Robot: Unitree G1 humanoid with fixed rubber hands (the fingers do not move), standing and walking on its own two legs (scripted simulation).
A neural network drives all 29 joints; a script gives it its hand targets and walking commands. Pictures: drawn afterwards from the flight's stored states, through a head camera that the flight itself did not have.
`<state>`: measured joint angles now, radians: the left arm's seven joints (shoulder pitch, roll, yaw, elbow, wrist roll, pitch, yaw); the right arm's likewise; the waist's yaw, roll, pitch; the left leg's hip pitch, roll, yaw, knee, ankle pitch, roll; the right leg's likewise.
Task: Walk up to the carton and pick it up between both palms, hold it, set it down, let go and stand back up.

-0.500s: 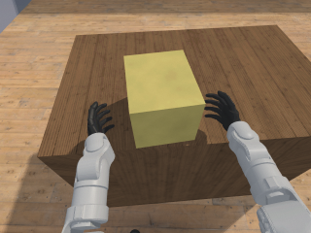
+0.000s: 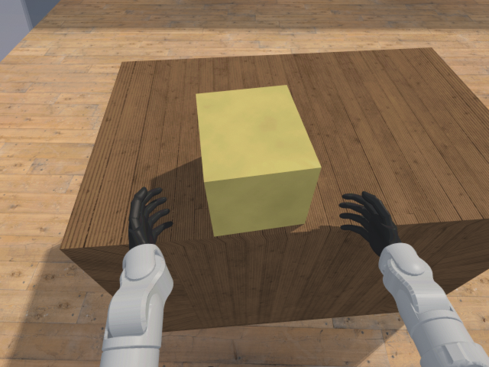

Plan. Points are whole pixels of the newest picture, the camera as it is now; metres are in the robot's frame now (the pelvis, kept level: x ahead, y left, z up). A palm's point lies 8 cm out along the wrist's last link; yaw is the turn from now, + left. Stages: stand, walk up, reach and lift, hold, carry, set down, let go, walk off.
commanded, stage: set down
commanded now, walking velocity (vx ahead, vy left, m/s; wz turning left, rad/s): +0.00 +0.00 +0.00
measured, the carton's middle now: (250, 159) +0.49 +0.02 +0.04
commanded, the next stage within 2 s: none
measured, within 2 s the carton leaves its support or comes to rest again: neither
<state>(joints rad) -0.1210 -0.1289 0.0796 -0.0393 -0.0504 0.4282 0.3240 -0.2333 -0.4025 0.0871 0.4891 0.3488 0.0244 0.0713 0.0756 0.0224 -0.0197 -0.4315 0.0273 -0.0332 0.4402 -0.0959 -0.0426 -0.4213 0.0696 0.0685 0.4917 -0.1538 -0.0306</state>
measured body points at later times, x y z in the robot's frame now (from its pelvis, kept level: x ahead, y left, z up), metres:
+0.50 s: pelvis +0.00 +0.00 +0.00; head +0.01 +0.00 +0.45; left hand +0.25 +0.17 +0.06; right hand +0.30 -0.22 +0.02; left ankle +0.08 +0.15 -0.73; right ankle +0.06 -0.10 -0.73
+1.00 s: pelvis +0.00 +0.00 +0.00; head +0.01 +0.03 +0.45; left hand +0.23 +0.18 +0.04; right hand +0.27 -0.21 +0.02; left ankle +0.08 +0.15 -0.73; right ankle +0.06 -0.10 -0.73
